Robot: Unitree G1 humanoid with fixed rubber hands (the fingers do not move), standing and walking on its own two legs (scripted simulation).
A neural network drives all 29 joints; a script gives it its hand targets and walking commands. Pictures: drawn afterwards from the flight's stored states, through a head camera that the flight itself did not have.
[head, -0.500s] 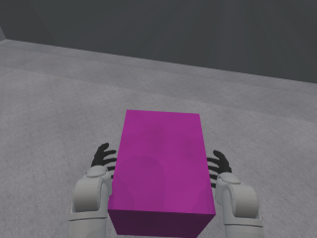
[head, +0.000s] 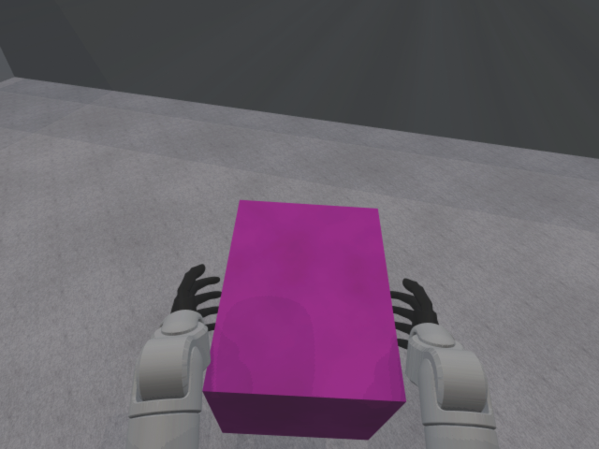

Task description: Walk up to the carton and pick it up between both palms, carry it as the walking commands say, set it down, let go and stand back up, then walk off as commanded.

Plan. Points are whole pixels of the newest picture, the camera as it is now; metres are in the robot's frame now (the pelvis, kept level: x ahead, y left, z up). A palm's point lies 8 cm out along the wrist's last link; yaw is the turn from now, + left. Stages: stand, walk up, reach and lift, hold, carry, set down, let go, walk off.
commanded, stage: carry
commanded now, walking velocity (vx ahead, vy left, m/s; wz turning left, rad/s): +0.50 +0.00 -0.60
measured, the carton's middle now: (302, 317) +0.36 +0.00 +0.00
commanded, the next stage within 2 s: none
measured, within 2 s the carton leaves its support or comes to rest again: neither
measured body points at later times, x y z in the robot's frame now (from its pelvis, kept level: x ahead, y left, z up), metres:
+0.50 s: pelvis +0.12 -0.05 -0.01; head +0.15 -0.04 +0.44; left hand +0.44 +0.08 +0.07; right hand +0.41 -0.22 +0.06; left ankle +0.03 +0.08 -0.73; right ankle +0.05 -0.07 -0.73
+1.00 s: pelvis +0.33 -0.13 -0.03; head +0.34 -0.12 +0.42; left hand +0.63 +0.00 +0.06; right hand +0.60 -0.30 +0.06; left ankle +0.31 -0.02 -0.74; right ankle +0.18 -0.13 -0.71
